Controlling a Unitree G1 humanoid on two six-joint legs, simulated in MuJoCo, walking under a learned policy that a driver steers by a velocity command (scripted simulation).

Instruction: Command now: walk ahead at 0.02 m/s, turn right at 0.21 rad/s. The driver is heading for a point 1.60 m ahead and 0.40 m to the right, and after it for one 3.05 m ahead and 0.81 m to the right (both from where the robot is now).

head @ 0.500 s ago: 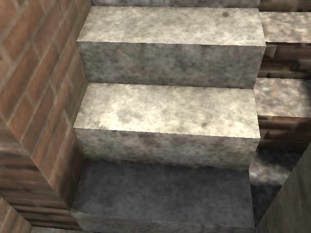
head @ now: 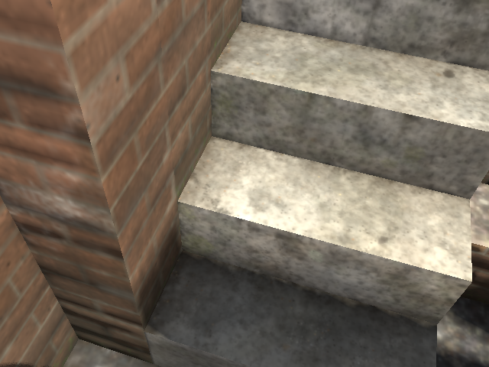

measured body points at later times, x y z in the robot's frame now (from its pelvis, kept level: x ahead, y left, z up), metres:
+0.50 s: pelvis -0.04 +0.01 +0.00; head -0.01 -0.03 +0.45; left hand +0.16 +0.27 -0.09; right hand +0.06 -0.29 -0.12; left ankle -0.02 +0.15 -0.69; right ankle -0.04 -0.12 -0.74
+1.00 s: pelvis -0.06 +0.06 +0.00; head -0.03 +0.06 +0.45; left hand +0.16 +0.26 -0.13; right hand -0.05 -0.22 -0.11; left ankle -0.02 +0.16 -0.74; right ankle -0.14 -0.07 -0.74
